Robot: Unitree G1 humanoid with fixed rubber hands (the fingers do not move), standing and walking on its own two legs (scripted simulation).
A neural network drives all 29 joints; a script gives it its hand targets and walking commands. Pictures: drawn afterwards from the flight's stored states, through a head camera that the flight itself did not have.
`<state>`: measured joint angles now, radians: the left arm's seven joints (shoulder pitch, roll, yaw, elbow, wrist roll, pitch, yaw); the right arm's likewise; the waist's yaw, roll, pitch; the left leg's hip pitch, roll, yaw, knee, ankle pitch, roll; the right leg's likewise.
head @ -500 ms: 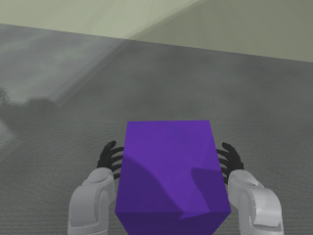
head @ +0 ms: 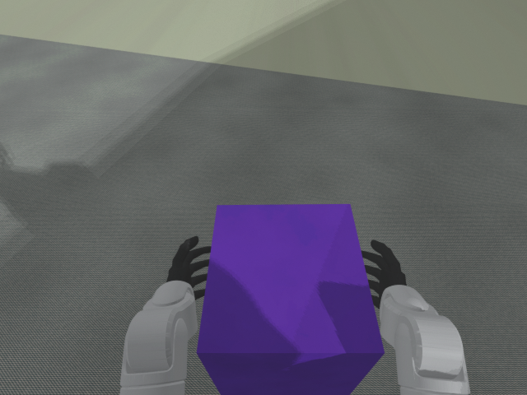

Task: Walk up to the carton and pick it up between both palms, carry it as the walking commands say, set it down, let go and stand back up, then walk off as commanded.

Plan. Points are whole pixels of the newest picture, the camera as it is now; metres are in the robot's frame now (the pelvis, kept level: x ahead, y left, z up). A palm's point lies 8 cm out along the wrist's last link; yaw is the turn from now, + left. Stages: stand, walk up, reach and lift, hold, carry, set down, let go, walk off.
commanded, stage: carry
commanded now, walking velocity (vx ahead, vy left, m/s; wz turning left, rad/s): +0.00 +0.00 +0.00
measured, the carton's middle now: (283, 308) +0.28 +0.00 -0.01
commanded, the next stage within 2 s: hold in 1.46 s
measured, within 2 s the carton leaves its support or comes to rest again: neither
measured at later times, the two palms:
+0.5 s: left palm (194, 257) +0.32 +0.14 +0.07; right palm (387, 265) +0.31 -0.15 +0.07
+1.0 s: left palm (200, 234) +0.37 +0.14 +0.06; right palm (377, 244) +0.36 -0.15 +0.05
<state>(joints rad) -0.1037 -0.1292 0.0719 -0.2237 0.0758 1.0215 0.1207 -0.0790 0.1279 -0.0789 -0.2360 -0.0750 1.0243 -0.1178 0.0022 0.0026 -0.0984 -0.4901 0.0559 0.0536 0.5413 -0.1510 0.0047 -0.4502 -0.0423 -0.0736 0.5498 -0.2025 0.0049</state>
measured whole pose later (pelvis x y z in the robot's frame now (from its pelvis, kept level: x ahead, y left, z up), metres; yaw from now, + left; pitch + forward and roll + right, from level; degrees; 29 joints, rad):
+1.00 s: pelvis +0.09 +0.00 +0.01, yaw -1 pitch +4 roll +0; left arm -0.12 -0.13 0.08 -0.08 0.13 0.89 0.09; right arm -0.09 0.13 -0.09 -0.10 -0.13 0.89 -0.09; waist -0.01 -0.01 -0.09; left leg -0.34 0.05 0.11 0.52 -0.24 -0.01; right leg -0.32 -0.08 -0.06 0.54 -0.28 0.04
